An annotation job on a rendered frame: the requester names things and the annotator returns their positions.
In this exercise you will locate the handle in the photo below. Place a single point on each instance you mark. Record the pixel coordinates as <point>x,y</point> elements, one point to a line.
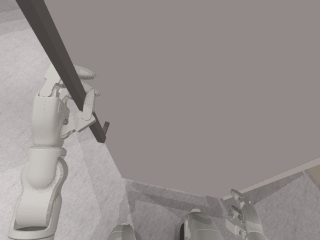
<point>42,24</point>

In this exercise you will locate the fridge door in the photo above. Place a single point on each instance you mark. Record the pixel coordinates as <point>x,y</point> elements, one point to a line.
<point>201,96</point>

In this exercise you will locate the robot thigh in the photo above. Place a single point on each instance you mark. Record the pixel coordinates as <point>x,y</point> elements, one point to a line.
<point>199,226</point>
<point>122,232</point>

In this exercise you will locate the right robot thigh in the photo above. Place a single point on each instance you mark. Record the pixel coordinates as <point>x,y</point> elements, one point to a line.
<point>199,226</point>

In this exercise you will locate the robot right hand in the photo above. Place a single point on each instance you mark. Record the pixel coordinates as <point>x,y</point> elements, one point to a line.
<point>242,222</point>

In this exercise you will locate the robot left hand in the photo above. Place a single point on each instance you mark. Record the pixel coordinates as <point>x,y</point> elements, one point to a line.
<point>49,109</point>

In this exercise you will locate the left robot thigh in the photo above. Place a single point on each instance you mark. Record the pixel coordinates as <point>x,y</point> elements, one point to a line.
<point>122,232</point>

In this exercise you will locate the left robot forearm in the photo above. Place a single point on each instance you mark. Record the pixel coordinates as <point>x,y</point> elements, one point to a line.
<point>37,210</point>

